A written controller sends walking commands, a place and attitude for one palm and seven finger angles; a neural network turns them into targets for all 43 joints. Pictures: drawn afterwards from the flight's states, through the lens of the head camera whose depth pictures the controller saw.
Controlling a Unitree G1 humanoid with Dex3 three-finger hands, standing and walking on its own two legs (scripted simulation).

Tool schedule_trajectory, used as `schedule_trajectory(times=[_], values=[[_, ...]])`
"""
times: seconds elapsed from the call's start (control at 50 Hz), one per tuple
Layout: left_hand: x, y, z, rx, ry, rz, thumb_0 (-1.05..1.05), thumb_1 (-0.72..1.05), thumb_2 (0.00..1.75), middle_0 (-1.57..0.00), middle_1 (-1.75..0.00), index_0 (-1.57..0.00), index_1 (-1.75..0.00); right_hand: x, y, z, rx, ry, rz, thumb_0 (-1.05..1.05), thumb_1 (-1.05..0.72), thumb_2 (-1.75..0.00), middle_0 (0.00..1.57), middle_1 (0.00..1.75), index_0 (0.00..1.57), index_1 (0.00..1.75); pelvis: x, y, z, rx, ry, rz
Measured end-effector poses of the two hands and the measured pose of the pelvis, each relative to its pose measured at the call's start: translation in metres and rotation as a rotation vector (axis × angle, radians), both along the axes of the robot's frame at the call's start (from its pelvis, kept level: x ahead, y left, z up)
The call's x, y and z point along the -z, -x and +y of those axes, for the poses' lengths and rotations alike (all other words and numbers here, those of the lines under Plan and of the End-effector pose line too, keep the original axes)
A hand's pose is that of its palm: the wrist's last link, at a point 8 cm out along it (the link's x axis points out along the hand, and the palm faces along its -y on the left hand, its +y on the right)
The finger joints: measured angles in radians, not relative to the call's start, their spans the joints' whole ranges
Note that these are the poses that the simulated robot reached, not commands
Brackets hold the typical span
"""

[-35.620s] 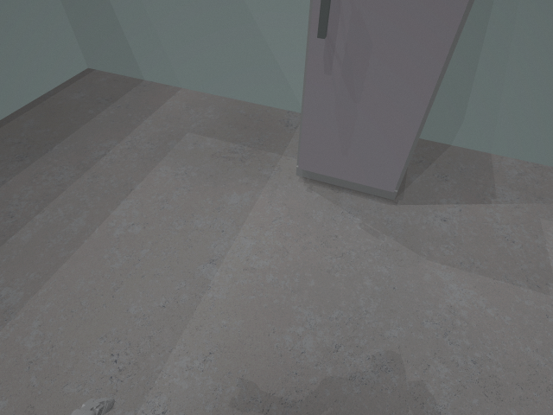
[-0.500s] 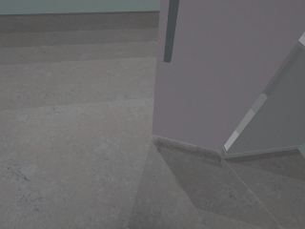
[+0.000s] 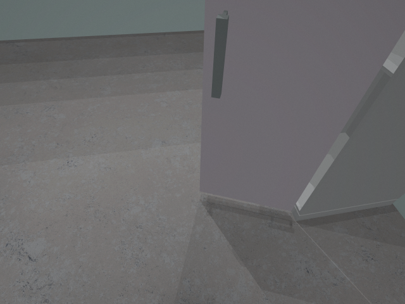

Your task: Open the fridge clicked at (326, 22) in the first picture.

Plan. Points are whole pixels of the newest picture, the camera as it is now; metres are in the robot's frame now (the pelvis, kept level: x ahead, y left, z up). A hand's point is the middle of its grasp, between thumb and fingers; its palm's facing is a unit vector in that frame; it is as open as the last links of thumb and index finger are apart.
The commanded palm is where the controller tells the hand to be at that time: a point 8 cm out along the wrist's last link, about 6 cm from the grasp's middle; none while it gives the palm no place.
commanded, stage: let the arm hang, fingers relaxed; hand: left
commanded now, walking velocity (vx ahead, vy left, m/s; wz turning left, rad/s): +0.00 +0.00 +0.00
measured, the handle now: (220, 57) +0.74 -0.01 +0.12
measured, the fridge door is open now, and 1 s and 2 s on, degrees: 66 66 66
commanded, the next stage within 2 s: look to check the result in 0.06 s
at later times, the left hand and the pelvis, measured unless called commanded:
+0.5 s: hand out of the picture +0.02 +0.17 -0.18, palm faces +0.01 -0.98 -0.20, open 7.4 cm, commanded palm none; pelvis +0.02 -0.01 +0.00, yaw +0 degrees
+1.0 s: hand out of the picture +0.05 +0.17 -0.17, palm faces +0.00 -0.98 -0.20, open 7.4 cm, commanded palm none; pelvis +0.03 -0.01 +0.00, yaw +0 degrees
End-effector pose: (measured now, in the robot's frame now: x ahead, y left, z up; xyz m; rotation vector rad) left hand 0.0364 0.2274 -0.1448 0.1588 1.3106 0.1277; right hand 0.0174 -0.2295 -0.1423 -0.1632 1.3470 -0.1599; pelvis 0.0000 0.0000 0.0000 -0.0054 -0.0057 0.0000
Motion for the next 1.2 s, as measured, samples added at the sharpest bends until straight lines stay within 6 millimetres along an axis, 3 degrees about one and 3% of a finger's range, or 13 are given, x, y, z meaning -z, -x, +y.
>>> schedule_trajectory(times=[0.44,0.88,1.2], values=[[0.000,0.021,-0.003,-0.027,-0.009,0.113,0.00,0.90,0.90,-0.20,-0.30,-0.20,-0.30,0.001,-0.007,-0.002,0.000,-0.008,0.053,0.00,-0.91,-0.89,0.20,0.30,0.20,0.30,-0.002,-0.017,-0.006,0.002,-0.001,-0.006],[-0.001,-0.005,-0.007,-0.011,-0.006,0.060,0.00,0.90,0.90,-0.20,-0.30,-0.20,-0.30,-0.002,-0.019,-0.009,0.002,0.003,0.032,0.00,-0.91,-0.89,0.20,0.30,0.20,0.30,-0.003,-0.025,-0.010,0.005,-0.002,-0.011],[-0.004,-0.004,0.000,-0.013,-0.024,0.067,0.00,0.90,0.90,-0.20,-0.30,-0.20,-0.30,-0.003,-0.021,-0.016,-0.006,0.013,0.036,0.00,-0.91,-0.89,0.20,0.30,0.20,0.30,-0.004,-0.025,-0.012,0.002,-0.003,-0.012]])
